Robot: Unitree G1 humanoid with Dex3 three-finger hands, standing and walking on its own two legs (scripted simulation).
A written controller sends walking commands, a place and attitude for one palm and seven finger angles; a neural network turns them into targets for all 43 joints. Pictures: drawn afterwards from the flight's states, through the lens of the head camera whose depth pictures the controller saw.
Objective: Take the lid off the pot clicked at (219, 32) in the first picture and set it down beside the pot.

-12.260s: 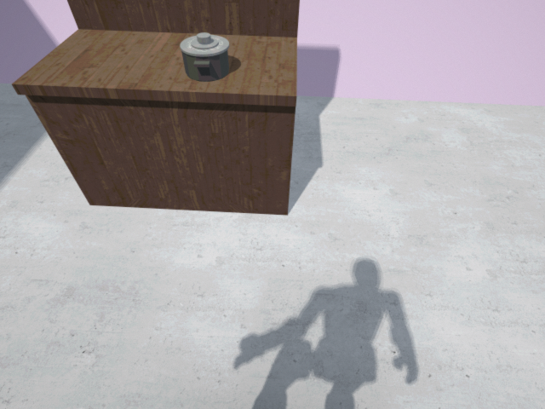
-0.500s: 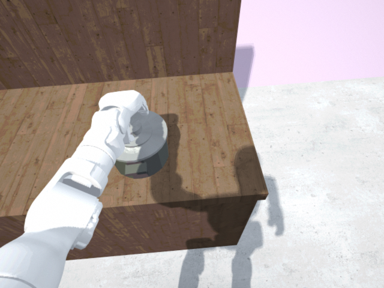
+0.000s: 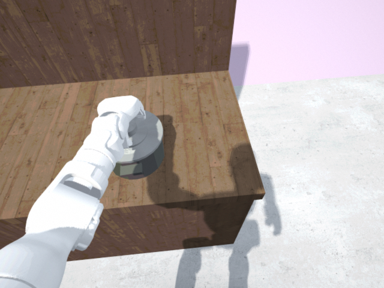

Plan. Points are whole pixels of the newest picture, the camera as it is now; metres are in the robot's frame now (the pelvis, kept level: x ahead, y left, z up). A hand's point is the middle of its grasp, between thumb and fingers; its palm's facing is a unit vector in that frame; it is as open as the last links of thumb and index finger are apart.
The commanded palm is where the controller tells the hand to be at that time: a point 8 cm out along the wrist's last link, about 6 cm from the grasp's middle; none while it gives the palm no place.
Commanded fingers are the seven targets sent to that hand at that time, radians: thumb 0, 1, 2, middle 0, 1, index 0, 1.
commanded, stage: lower the open fingers around the knob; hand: left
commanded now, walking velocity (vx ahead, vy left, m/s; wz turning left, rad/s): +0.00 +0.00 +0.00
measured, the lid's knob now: (127, 127) +0.49 +0.15 +0.03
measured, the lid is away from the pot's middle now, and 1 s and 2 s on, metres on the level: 0.00 0.00 0.00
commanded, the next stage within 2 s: close the fingers and squeeze the knob in 1.26 s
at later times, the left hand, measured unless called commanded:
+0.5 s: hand (124, 129) +0.46 +0.14 +0.05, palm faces -0.37 -0.04 -0.93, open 10.2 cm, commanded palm +0.47 +0.14 +0.10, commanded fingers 0.00 -0.28 1.36 -0.81 -0.08 -0.81 -0.08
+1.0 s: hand (125, 129) +0.46 +0.14 +0.05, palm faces -0.37 -0.04 -0.93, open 10.2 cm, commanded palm +0.48 +0.14 +0.10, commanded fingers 0.00 -0.28 1.36 -0.81 -0.08 -0.81 -0.08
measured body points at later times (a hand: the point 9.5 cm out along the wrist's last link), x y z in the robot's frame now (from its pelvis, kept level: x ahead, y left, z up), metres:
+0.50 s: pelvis +0.00 +0.00 +0.00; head +0.06 -0.02 +0.44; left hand +0.48 +0.14 +0.11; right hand +0.06 -0.27 -0.14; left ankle +0.01 +0.11 -0.73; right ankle -0.04 -0.12 -0.73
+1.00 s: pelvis -0.01 +0.00 +0.00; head +0.05 -0.01 +0.44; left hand +0.48 +0.14 +0.11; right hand +0.04 -0.27 -0.14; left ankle +0.01 +0.11 -0.73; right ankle -0.04 -0.12 -0.73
